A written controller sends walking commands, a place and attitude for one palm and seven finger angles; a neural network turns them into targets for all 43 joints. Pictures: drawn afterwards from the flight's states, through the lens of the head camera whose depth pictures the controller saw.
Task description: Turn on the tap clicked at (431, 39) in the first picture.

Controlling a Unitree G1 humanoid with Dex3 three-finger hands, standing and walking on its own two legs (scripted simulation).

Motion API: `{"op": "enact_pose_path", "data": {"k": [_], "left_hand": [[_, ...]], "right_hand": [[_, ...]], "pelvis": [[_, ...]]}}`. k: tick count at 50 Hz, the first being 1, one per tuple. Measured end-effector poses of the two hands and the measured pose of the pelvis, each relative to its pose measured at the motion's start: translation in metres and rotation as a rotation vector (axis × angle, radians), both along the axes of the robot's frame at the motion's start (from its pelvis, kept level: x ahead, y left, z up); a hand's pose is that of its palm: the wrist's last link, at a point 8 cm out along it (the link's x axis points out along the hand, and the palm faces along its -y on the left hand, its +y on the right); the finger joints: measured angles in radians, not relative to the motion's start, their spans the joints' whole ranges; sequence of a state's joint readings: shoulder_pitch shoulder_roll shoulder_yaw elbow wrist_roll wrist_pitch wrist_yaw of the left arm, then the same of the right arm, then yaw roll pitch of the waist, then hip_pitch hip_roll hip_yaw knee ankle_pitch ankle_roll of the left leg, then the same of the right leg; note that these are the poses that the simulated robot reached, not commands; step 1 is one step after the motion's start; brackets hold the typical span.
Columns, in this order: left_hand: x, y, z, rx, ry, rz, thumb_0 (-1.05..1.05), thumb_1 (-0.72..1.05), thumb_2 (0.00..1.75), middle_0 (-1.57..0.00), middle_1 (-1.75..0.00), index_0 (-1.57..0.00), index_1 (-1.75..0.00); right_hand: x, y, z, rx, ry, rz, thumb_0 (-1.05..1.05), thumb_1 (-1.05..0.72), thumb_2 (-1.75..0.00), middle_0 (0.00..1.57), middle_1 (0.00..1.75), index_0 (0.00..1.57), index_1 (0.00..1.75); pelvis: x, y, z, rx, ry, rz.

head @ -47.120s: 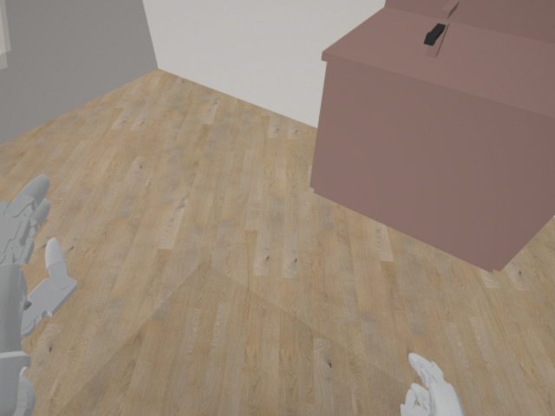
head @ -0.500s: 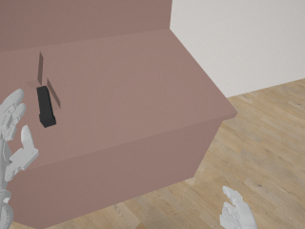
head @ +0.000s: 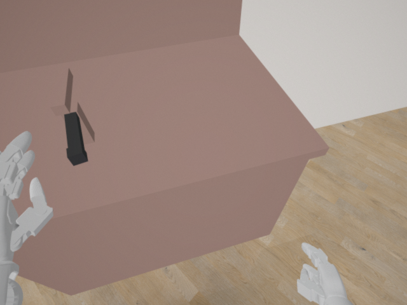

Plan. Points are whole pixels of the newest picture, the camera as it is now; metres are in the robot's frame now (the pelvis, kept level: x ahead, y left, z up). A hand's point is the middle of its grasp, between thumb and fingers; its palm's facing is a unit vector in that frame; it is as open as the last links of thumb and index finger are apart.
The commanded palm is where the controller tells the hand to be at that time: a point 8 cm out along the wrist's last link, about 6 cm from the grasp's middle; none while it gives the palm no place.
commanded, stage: come to a stop and stand still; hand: left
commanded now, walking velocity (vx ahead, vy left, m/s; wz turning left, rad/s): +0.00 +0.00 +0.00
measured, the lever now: (77, 155) +0.36 +0.28 +0.09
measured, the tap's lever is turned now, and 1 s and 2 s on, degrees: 8 8 8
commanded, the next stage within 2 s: look again from close up in 0.74 s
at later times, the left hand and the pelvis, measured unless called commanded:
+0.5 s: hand (1, 208) +0.21 +0.30 +0.16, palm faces +0.37 -0.86 -0.34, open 7.4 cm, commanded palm +0.16 +0.34 +0.18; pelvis -0.01 +0.07 +0.00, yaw -1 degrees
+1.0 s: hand out of the picture +0.24 +0.35 +0.19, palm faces +0.48 -0.80 -0.36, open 7.4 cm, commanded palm +0.16 +0.35 +0.18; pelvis -0.01 +0.07 +0.00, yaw -1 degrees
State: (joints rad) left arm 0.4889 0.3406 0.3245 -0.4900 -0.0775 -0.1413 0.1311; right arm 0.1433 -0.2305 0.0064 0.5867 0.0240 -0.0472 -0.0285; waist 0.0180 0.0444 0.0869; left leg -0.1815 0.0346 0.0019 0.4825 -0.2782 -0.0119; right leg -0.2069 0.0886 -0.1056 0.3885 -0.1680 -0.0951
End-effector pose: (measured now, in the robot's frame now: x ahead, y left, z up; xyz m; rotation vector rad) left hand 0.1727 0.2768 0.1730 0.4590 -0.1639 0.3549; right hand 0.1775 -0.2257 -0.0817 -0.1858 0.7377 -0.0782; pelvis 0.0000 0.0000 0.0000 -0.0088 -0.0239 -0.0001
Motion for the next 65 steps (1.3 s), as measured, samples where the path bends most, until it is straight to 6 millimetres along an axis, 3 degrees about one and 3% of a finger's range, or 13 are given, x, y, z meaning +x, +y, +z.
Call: {"op": "enact_pose_path", "data": {"k": [13,28,42,44,47,49,54,56,60,65], "left_hand": [[-0.009,0.041,-0.001,-0.047,-0.049,-0.001,0.01,0.89,0.90,-0.21,-0.30,-0.21,-0.31],[0.001,0.073,0.000,-0.036,-0.075,-0.036,0.01,0.89,0.90,-0.21,-0.30,-0.21,-0.30],[0.004,0.079,-0.001,-0.025,-0.061,-0.035,0.01,0.89,0.90,-0.21,-0.30,-0.21,-0.31],[0.012,0.093,0.015,0.130,-0.111,-0.037,0.01,0.89,0.90,-0.21,-0.30,-0.22,-0.31],[0.023,0.118,0.031,0.129,-0.215,0.039,0.01,0.89,0.90,-0.22,-0.30,-0.22,-0.31],[0.025,0.113,0.031,0.084,-0.236,0.050,0.01,0.89,0.90,-0.21,-0.30,-0.21,-0.31],[0.017,0.064,0.006,0.005,-0.143,-0.100,0.01,0.90,0.90,-0.20,-0.30,-0.21,-0.30],[0.013,0.056,-0.004,-0.006,-0.100,-0.138,0.01,0.90,0.90,-0.20,-0.30,-0.21,-0.30],[0.005,0.063,-0.011,-0.002,-0.073,-0.110,0.01,0.89,0.89,-0.21,-0.30,-0.22,-0.31],[-0.002,0.073,0.001,-0.004,-0.150,-0.045,0.01,0.89,0.90,-0.21,-0.30,-0.22,-0.31]], "right_hand": [[-0.012,0.051,0.016,-0.010,-0.040,0.035,0.01,-0.91,-0.90,0.20,0.30,0.20,0.30],[-0.025,0.075,0.014,-0.040,0.001,0.014,0.01,-0.91,-0.90,0.20,0.30,0.20,0.30],[-0.010,0.086,0.012,-0.028,0.000,0.023,0.01,-0.91,-0.90,0.20,0.30,0.20,0.30],[-0.009,0.087,0.011,-0.048,-0.008,0.071,0.01,-0.91,-0.90,0.20,0.30,0.20,0.30],[-0.009,0.089,0.011,-0.013,-0.024,0.097,0.01,-0.91,-0.90,0.20,0.30,0.20,0.30],[-0.010,0.089,0.014,0.016,-0.061,0.089,0.01,-0.91,-0.90,0.20,0.30,0.20,0.30],[-0.018,0.081,0.018,0.037,-0.109,0.030,0.01,-0.91,-0.90,0.20,0.30,0.20,0.30],[-0.024,0.075,0.019,0.017,-0.101,0.007,0.01,-0.91,-0.90,0.20,0.30,0.20,0.30],[-0.035,0.064,0.020,-0.028,-0.074,-0.012,0.01,-0.91,-0.90,0.20,0.30,0.20,0.30],[-0.042,0.055,0.020,-0.067,-0.056,-0.001,0.01,-0.91,-0.90,0.20,0.30,0.20,0.30]], "pelvis": [[-0.010,0.037,0.004,-0.003,-0.020,-0.009],[-0.005,0.070,0.003,-0.007,-0.019,-0.014],[-0.001,0.076,0.002,-0.010,-0.016,-0.011],[-0.004,0.072,0.000,-0.014,-0.003,0.009],[-0.009,0.067,-0.002,0.002,-0.003,-0.006],[-0.009,0.068,-0.003,0.003,-0.007,-0.019],[-0.009,0.069,-0.003,-0.003,-0.012,-0.037],[-0.010,0.067,-0.003,-0.002,-0.012,-0.040],[-0.013,0.062,-0.002,-0.004,-0.014,-0.034],[-0.015,0.060,-0.001,-0.009,-0.018,-0.031]]}}
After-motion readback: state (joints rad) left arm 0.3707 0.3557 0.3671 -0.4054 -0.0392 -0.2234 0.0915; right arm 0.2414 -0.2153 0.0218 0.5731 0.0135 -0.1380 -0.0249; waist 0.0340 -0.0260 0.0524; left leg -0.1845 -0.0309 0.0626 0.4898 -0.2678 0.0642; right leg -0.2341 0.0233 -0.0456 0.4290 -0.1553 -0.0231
